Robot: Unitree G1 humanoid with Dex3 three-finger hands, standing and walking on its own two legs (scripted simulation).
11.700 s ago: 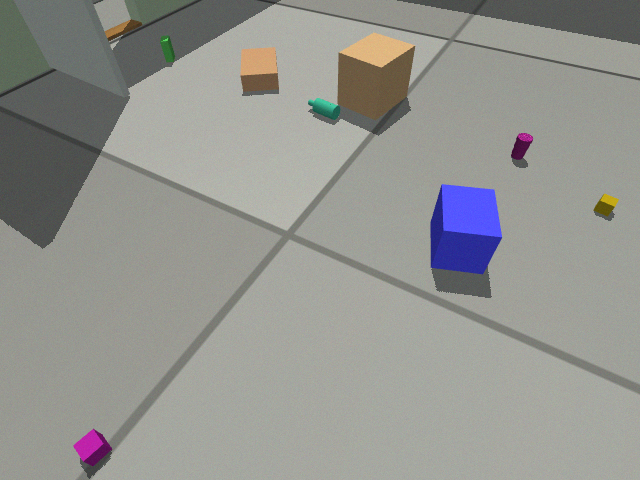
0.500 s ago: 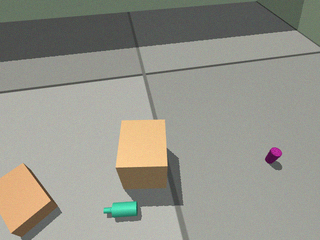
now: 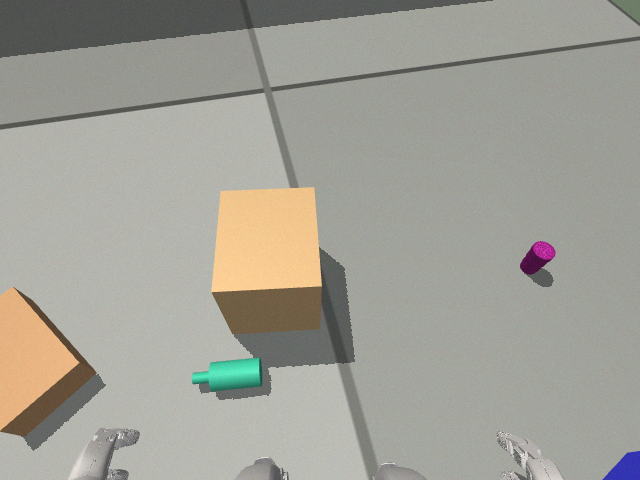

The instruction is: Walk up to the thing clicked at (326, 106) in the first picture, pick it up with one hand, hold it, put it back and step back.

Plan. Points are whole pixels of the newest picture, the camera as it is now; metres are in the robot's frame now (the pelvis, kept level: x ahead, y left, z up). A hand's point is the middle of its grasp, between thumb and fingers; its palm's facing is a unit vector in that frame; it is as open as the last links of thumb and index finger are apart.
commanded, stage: rise first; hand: left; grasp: from above
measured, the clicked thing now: (227, 375) +0.43 +0.26 -0.70
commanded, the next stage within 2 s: none
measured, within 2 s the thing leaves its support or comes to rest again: neither
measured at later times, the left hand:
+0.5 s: hand out of the picture +0.15 +0.28 -0.25, palm faces -0.29 -0.79 -0.54, open 14.3 cm
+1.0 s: hand (180, 421) +0.27 +0.30 -0.45, palm faces -0.47 -0.29 -0.83, open 14.2 cm
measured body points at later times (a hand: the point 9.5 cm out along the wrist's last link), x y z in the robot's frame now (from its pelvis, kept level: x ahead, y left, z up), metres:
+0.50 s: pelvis -0.02 -0.01 -0.11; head +0.12 +0.01 +0.32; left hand +0.16 +0.32 -0.22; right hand +0.19 -0.26 -0.19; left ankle +0.02 +0.11 -0.70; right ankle -0.01 -0.12 -0.70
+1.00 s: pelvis -0.09 -0.01 -0.31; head +0.12 +0.01 +0.09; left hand +0.29 +0.31 -0.40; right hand +0.03 -0.28 -0.45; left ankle +0.02 +0.11 -0.70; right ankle -0.02 -0.12 -0.70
